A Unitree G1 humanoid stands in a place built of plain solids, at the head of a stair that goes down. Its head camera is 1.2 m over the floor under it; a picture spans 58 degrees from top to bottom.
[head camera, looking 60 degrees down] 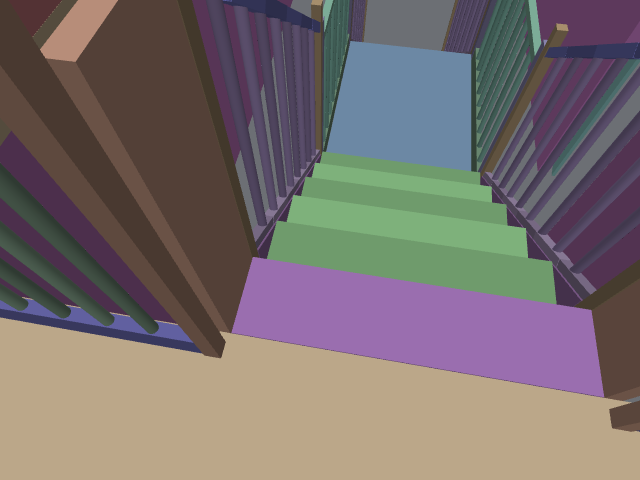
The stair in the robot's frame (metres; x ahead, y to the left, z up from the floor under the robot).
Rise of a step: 0.20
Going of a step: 0.26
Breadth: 1.02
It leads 10 degrees to the right of straight ahead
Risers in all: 6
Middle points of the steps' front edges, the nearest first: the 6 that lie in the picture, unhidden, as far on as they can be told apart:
0.54 -0.29 0.00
0.80 -0.34 -0.19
1.06 -0.38 -0.39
1.32 -0.43 -0.58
1.58 -0.47 -0.78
1.84 -0.52 -0.97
